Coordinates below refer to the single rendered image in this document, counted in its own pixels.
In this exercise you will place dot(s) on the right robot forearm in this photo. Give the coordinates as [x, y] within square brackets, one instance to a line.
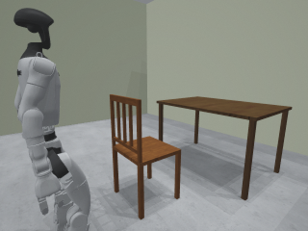
[32, 132]

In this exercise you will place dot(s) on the right robot hand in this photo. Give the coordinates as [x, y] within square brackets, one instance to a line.
[46, 186]

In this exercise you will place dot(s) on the robot left upper arm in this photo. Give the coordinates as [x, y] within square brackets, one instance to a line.
[18, 98]

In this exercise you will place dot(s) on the robot right upper arm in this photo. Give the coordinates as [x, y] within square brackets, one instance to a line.
[41, 72]

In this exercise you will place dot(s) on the table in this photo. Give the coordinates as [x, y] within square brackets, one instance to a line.
[239, 109]

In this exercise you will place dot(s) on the chair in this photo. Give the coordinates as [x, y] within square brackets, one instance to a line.
[142, 151]

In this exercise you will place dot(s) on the robot torso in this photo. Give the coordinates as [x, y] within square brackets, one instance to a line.
[49, 105]

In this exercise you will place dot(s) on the robot right shin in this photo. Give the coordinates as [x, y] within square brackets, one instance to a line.
[79, 222]

